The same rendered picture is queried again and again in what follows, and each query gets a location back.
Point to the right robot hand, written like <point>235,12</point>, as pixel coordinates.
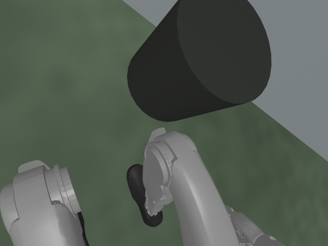
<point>246,229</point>

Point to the right robot arm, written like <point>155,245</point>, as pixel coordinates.
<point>267,240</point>

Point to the right robot foot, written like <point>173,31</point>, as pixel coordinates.
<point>137,189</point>

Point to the left robot foot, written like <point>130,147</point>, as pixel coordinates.
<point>83,228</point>

